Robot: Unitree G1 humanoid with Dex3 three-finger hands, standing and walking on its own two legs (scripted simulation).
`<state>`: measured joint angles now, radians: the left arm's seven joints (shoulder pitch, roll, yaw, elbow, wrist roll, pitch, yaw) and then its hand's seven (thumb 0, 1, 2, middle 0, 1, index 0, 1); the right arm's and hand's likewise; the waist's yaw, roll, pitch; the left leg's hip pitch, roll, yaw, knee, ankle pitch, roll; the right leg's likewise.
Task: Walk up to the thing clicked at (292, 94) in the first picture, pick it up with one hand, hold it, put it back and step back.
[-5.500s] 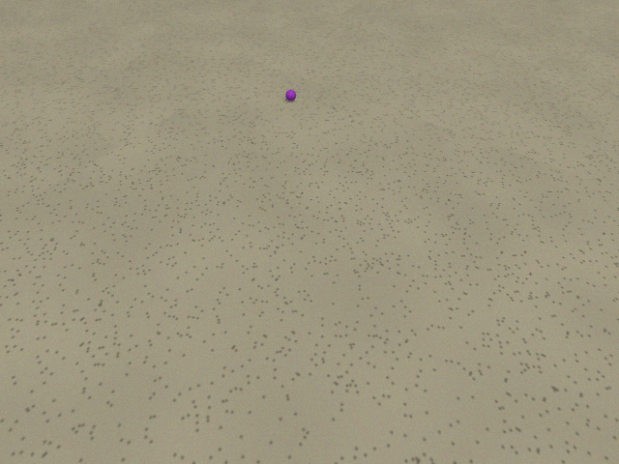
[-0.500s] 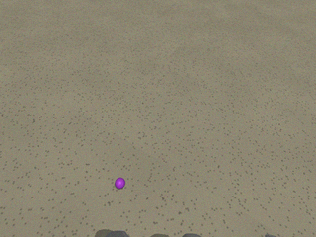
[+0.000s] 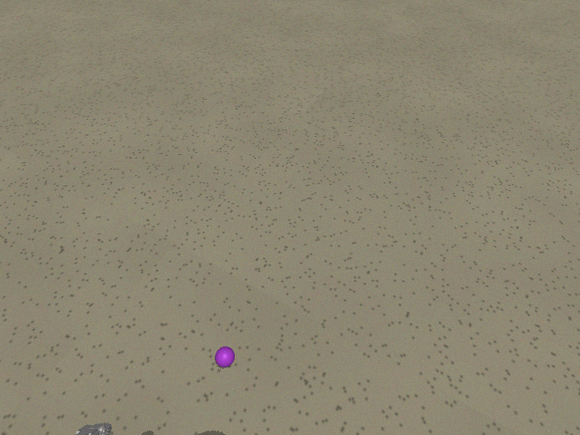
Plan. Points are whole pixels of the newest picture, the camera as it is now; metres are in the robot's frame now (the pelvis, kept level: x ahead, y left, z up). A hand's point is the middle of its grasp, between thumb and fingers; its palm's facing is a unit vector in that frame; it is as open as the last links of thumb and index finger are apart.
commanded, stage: walk up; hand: left
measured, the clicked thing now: (224, 356) +0.46 +0.21 -0.74
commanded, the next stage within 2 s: stand in 0.90 s
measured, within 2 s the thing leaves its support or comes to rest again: neither
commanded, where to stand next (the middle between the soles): +0.08 -0.02 m, yaw +0 degrees
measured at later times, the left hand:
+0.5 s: hand out of the picture +0.08 +0.25 -0.14, palm faces +0.00 -0.95 -0.33, open 7.4 cm
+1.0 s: hand out of the picture +0.10 +0.25 -0.14, palm faces +0.00 -0.94 -0.33, open 7.4 cm
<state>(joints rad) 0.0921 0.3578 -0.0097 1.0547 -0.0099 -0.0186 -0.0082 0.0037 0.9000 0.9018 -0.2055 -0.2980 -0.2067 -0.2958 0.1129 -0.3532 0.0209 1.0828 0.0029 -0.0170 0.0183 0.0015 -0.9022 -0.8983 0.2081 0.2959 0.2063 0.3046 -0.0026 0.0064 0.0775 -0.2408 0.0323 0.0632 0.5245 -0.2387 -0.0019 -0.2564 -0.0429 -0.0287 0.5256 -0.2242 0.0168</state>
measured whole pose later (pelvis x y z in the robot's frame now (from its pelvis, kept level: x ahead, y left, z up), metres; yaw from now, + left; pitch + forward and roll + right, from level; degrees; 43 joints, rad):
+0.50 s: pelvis +0.01 +0.00 +0.01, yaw +0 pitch -2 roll +0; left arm 0.09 0.35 0.00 1.18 0.00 0.00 -0.02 0.00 0.90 0.90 -0.20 -0.30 -0.21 -0.30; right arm 0.07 -0.37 0.01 1.18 -0.01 -0.01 0.01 0.00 -0.90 -0.90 0.21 0.30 0.20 0.30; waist 0.00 0.01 0.04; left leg -0.14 0.04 0.05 0.34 -0.15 -0.01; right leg -0.15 -0.03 -0.04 0.32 -0.13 0.01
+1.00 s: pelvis +0.02 +0.00 +0.01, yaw +1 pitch -2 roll +0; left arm 0.08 0.34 0.01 1.16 0.01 -0.01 -0.01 0.00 0.90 0.90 -0.20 -0.30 -0.20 -0.30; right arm 0.08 -0.35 0.00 1.17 -0.02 -0.01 0.01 0.00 -0.90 -0.90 0.21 0.30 0.20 0.30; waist -0.01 0.00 0.04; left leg -0.12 0.03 0.05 0.31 -0.16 -0.01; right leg -0.13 -0.04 -0.05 0.31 -0.15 0.02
